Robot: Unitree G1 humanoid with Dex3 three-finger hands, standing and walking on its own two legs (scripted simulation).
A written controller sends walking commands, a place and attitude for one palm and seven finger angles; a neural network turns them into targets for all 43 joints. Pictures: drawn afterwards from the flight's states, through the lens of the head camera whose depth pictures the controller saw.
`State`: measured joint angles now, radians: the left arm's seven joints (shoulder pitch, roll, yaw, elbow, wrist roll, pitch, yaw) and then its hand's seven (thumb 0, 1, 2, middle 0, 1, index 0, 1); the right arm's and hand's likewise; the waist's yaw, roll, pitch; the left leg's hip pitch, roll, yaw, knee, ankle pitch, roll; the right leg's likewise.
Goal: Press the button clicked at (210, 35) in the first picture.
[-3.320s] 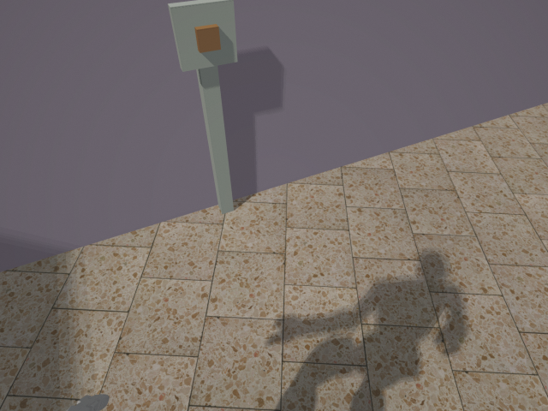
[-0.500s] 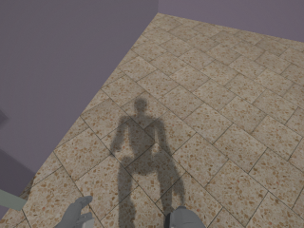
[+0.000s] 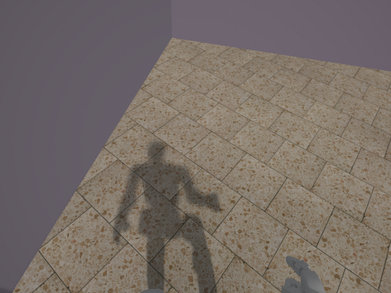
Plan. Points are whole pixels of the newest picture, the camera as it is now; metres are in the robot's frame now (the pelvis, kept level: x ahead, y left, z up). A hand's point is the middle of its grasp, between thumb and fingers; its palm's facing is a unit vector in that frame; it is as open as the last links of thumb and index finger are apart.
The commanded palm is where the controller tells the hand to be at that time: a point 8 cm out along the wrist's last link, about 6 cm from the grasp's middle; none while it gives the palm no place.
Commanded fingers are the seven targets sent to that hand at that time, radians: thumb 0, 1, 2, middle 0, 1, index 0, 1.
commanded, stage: walk to a spot facing it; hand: left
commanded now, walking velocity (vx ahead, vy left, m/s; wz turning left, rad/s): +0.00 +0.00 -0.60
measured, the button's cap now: out of the picture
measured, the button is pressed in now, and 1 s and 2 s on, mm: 0 0 0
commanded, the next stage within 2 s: turn to face it in 1.60 s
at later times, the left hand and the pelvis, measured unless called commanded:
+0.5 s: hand (150, 258) +0.21 +0.13 -0.14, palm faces -0.34 -0.90 -0.27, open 7.4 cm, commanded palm none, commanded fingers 0.00 0.90 0.90 -0.20 -0.30 -0.20 -0.30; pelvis +0.03 -0.01 +0.00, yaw -20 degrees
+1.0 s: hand (150, 249) +0.24 +0.14 -0.15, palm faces -0.57 -0.80 -0.18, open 7.4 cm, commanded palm none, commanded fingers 0.00 0.90 0.90 -0.20 -0.30 -0.20 -0.30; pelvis +0.04 +0.03 +0.02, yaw -39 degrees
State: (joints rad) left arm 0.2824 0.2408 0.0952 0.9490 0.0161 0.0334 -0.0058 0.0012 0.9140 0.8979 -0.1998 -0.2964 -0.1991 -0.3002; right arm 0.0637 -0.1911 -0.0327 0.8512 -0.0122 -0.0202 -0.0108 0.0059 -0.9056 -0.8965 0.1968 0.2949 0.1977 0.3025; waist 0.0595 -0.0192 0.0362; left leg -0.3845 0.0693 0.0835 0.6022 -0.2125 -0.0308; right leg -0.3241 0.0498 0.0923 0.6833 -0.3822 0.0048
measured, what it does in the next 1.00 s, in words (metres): steps on the spot, turning right: right foot, then left foot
